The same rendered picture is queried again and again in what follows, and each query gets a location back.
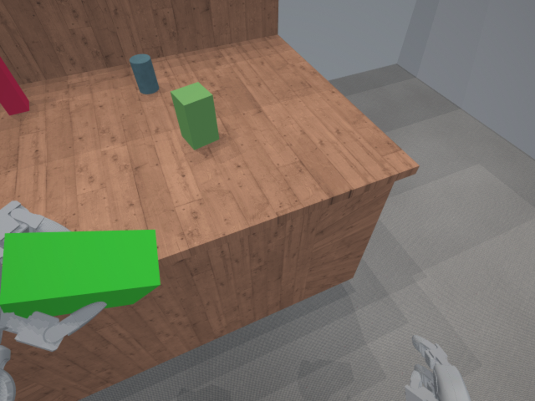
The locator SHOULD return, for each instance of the sponge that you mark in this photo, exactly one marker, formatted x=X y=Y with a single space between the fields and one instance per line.
x=58 y=273

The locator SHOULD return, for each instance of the robot left hand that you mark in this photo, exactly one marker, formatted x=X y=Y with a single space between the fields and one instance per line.
x=39 y=330

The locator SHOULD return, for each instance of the robot right hand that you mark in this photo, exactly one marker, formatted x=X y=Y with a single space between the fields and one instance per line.
x=445 y=383

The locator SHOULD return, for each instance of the table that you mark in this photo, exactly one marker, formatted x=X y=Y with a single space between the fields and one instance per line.
x=277 y=210

